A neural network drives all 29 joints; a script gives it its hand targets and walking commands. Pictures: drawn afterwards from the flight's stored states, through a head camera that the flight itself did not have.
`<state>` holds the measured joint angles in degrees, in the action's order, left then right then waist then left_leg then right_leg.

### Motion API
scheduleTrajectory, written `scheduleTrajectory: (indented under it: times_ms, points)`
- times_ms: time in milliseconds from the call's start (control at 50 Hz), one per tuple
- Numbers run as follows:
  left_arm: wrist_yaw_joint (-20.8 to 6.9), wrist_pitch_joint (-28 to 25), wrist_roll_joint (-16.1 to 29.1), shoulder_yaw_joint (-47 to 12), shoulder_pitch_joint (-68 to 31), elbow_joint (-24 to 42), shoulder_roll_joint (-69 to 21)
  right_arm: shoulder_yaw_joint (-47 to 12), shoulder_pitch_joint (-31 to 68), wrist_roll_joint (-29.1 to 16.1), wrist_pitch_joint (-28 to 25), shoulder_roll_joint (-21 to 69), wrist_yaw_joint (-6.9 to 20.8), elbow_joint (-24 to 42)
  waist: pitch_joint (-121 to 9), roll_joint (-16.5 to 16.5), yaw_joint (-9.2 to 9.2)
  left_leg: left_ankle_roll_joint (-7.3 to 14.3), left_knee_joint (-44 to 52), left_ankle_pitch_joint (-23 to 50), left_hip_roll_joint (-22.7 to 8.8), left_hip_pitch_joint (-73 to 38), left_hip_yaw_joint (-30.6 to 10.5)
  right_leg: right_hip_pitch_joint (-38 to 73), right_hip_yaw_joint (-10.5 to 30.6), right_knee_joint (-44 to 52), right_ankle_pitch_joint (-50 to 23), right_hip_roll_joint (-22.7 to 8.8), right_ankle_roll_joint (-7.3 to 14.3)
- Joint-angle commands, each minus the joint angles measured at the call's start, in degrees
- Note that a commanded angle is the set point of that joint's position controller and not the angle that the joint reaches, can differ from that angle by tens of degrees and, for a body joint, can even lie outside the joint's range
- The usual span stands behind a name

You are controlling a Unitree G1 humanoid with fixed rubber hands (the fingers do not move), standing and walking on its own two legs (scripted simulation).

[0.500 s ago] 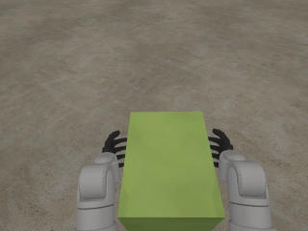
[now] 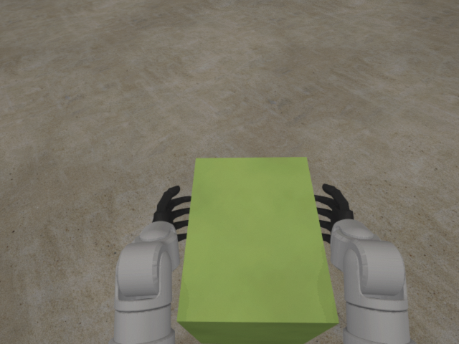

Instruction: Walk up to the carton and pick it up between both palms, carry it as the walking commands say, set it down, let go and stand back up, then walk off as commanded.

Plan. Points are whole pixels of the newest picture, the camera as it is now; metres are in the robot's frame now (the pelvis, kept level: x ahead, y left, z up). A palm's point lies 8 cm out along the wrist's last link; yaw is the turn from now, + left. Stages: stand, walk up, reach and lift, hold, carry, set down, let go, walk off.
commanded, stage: carry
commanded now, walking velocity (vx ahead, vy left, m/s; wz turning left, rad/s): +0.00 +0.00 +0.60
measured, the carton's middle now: (251, 255) +0.27 -0.01 +0.01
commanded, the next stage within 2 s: none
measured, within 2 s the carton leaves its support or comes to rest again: neither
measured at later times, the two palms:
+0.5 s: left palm (98, 286) +0.20 +0.21 +0.09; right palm (282, 237) +0.27 -0.06 +0.08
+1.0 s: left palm out of the picture +0.06 +0.32 +0.07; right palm (182, 273) +0.22 +0.10 +0.07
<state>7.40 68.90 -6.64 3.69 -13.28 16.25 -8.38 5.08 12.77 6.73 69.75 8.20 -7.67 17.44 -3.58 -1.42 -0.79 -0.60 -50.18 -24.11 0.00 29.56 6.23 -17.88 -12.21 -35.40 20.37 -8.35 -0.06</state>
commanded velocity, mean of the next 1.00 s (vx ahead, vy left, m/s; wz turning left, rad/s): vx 0.00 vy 0.00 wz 0.60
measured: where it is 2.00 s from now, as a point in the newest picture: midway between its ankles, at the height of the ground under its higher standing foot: outside the picture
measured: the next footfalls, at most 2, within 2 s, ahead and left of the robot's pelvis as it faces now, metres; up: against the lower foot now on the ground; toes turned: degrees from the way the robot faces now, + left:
left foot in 0.10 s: +0.05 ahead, +0.12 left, +0.00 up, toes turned +10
right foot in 0.40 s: +0.03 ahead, -0.09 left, +0.00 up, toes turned +8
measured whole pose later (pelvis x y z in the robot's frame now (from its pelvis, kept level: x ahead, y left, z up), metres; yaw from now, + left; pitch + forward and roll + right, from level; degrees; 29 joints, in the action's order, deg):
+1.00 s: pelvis -0.09 +0.04 +0.00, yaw +34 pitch +4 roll +0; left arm 8.2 68.2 -4.9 5.4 -13.0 17.7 -8.3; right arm 4.3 14.0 7.0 68.9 8.6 -7.7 17.0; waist -0.6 -0.4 1.4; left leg 3.6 -33.1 -12.0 2.7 25.1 1.4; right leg -30.7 -2.3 -57.2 28.1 -4.6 -6.0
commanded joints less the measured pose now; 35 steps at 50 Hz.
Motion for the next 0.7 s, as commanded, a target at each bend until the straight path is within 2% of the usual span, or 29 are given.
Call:
scheduleTrajectory:
  times_ms: [0,20,40,60,80,100,120,140,160,180,220,260,320,340,360,380,400,420,440,460,480,500,520,540,600,660,680]
  points:
    - [-15.07,-0.23,21.94,-36.07,-22.18,2.64,-54.5,-40.48,27.22,-24.83,-0.34,53.94,15.49,2.4,-14.09,-10.79,2.26,-0.3,5.98,0.7,1.48,-2.0,4.14,12.23,6.05,4.18,-37.0,-12.64,5.97]
    - [-15.0,-0.11,21.69,-35.99,-21.98,2.26,-54.44,-40.11,26.72,-24.63,-0.14,53.94,15.55,1.79,-14.32,-10.67,2.12,0.1,9.83,2.04,2.0,-4.19,4.8,11.94,5.77,2.57,-36.03,-13.2,5.2]
    - [-14.98,0.01,21.6,-36.05,-22.18,1.92,-54.49,-39.71,25.9,-24.46,-0.01,54.16,15.62,0.85,-14.86,-9.35,1.37,0.64,16.23,5.92,2.21,-8.52,4.48,10.33,4.36,-1.27,-35.09,-12.94,3.19]
    - [-15.04,0.04,21.78,-36.21,-22.33,1.55,-54.32,-39.37,25.69,-24.36,0.01,54.4,15.67,0.2,-16.1,-5.56,0.57,1.01,22.68,10.91,0.53,-14.74,1.25,7.04,2.27,-7.62,-33.08,-11.95,-0.05]
    - [-15.09,0.04,21.9,-36.32,-22.79,1.08,-53.93,-38.83,24.79,-24.1,-0.01,54.6,15.7,-0.93,-16.87,-0.14,-0.01,3.14,24.44,25.26,-6.45,-22.41,-8.93,-1.78,2.06,-14.72,-19.71,-9.95,-4.05]
    - [-15.28,0.18,22.11,-36.14,-22.56,2.26,-53.89,-38.08,22.24,-23.69,-0.5,54.61,15.57,-2.4,-18.4,18.06,-0.21,11.43,20.92,61.32,-20.9,-31.07,-28.52,-16.28,-0.1,-24.23,12.03,-0.72,-8.27]
    - [-15.43,0.01,22.09,-36.89,-23.85,1.04,-54.52,-38.22,23.08,-23.88,-0.41,55.25,15.87,-2.02,-20.2,16.81,-0.47,15.44,18.95,72.02,-21.7,-31.02,-27.6,-17.68,6.67,-29.15,24.02,-0.5,-7.66]
    - [-15.6,-0.41,23.61,-38.01,-25.78,1.92,-56.25,-38.29,24.74,-24.0,-0.68,55.29,15.85,0.27,-20.26,12.02,-0.86,15.56,18.6,68.55,-19.54,-29.39,-24.8,-17.59,8.98,-31.62,22.98,0.3,-7.23]
    - [-15.75,-0.73,24.65,-38.85,-26.97,2.84,-57.8,-38.32,25.78,-23.99,-0.99,56.04,15.86,1.26,-19.56,8.85,-0.73,14.35,19.95,58.74,-17.83,-26.88,-22.72,-17.87,9.93,-32.07,19.9,0.24,-6.83]
    - [-15.88,-1.01,25.55,-39.41,-28.33,3.83,-59.03,-38.57,26.63,-23.88,-1.31,56.71,15.83,2.53,-18.55,8.61,-0.54,12.88,21.63,49.01,-16.05,-24.49,-21.51,-17.76,10.29,-30.4,15.76,0.39,-6.46]
    - [-15.76,-1.46,26.82,-39.93,-29.95,5.62,-59.32,-38.92,27.54,-23.63,-1.87,57.15,15.31,4.39,-18.93,8.04,-0.41,11.84,23.65,36.08,-13.25,-21.12,-19.37,-14.94,8.96,-26.09,10.26,2.15,-6.21]
    - [-15.55,-1.37,27.36,-40.31,-28.88,6.28,-58.82,-38.94,26.49,-23.25,-1.98,56.56,14.86,5.09,-19.64,7.93,-0.46,11.64,25.24,29.41,-12.79,-20.23,-20.51,-11.66,8.84,-20.77,8.91,3.94,-5.45]
    - [-15.61,-0.77,26.48,-39.34,-25.85,5.04,-57.78,-39.0,24.74,-22.54,-1.44,55.43,14.77,4.72,-19.6,9.45,-0.19,10.81,26.4,24.33,-12.44,-17.88,-22.42,-5.26,8.32,-10.62,8.08,7.03,-3.79]
    - [-15.71,-0.61,25.96,-38.86,-24.71,4.03,-57.69,-39.06,24.73,-22.4,-1.2,55.13,14.89,4.28,-19.36,9.64,0.35,9.95,25.61,24.16,-11.5,-16.16,-21.95,-1.52,7.76,-4.52,6.22,7.87,-3.12]
    - [-15.82,-0.49,25.45,-38.49,-23.74,2.91,-57.79,-39.19,25.19,-22.37,-0.96,54.8,15.01,3.81,-19.18,9.12,1.1,8.08,23.7,23.8,-9.71,-13.21,-20.46,4.14,7.01,4.83,2.72,8.03,-2.49]
    - [-15.93,-0.43,25.04,-38.25,-23.58,2.26,-57.66,-39.37,25.58,-22.47,-0.75,54.61,15.18,3.47,-19.49,5.45,1.52,5.24,19.72,20.37,-7.63,-7.36,-18.24,12.24,10.21,12.63,0.19,4.12,-1.75]
    - [-16.1,-0.5,24.34,-37.59,-23.08,0.57,-57.34,-39.67,25.6,-22.37,-0.37,55.01,15.46,2.99,-17.79,-9.74,1.99,1.44,8.11,5.32,-0.12,4.31,-10.24,17.92,27.05,19.32,1.24,-10.84,3.09]
    - [-16.32,-0.66,23.62,-35.86,-22.68,-0.71,-56.91,-39.89,26.57,-22.47,-0.17,54.83,15.4,2.78,-13.78,-19.04,1.69,0.1,-6.2,-12.17,3.38,11.67,-2.78,13.59,37.66,20.23,-14.88,-25.55,11.07]
    - [-16.14,-0.66,23.57,-35.52,-24.55,1.14,-56.87,-40.06,27.72,-22.93,-0.51,55.41,15.3,1.61,-11.71,-8.1,1.29,0.14,-13.75,-10.84,-0.95,9.0,-6.14,11.04,31.47,16.88,-26.73,-22.77,12.46]
    - [-16.18,-0.77,23.4,-35.97,-25.12,1.66,-57.22,-40.85,28.66,-23.79,-0.67,56.01,15.57,1.99,-11.8,-3.22,1.18,-0.6,-16.19,-6.14,-1.43,7.54,-6.03,10.63,23.93,14.6,-31.4,-18.39,10.97]
    - [-16.13,-0.79,23.39,-36.04,-25.51,1.96,-57.47,-41.34,29.46,-24.63,-0.8,56.7,15.81,2.85,-11.36,-3.05,0.95,-1.31,-15.28,-1.7,-2.36,7.8,-5.19,11.67,17.0,13.28,-31.15,-14.15,8.16]
    - [-16.05,-0.79,23.46,-36.14,-25.95,2.43,-57.82,-41.9,30.57,-25.43,-0.76,56.93,15.84,3.96,-11.41,-6.8,1.01,-1.91,-12.66,0.6,-2.34,8.66,-3.89,13.41,12.48,11.95,-32.03,-11.43,6.27]
    - [-16.0,-0.77,23.35,-35.8,-25.82,2.56,-57.47,-42.41,31.41,-25.95,-0.64,56.18,15.63,4.58,-12.02,-9.21,1.21,-2.61,-10.51,1.42,-1.88,7.77,-2.08,14.25,9.24,10.82,-32.68,-9.81,5.52]
    - [-15.89,-0.53,22.9,-35.07,-24.61,1.87,-56.64,-42.39,31.21,-25.97,-0.34,55.36,15.39,4.41,-12.33,-10.2,1.51,-2.91,-8.38,0.69,-1.47,6.71,-0.94,14.63,8.54,10.2,-33.67,-9.82,5.79]
    - [-15.68,0.1,21.8,-34.22,-22.52,0.25,-55.23,-40.79,28.31,-24.77,0.36,54.27,15.19,2.06,-12.89,-10.04,1.88,-2.52,0.37,-1.46,-0.51,1.34,1.65,14.11,7.32,8.75,-35.28,-11.62,6.57]
    - [-15.56,0.12,21.59,-34.67,-23.05,0.03,-55.26,-39.83,28.2,-24.42,0.6,54.27,15.26,1.08,-13.54,-12.84,2.04,-1.57,8.73,0.6,1.04,-3.04,3.46,14.04,6.52,6.23,-34.47,-13.69,5.05]
    - [-15.49,0.1,21.65,-34.97,-23.41,-0.05,-55.6,-39.52,27.96,-24.41,0.62,54.55,15.32,0.52,-14.03,-12.57,1.61,-0.86,13.94,2.94,1.64,-5.78,3.97,13.65,5.53,3.66,-33.45,-13.76,3.5]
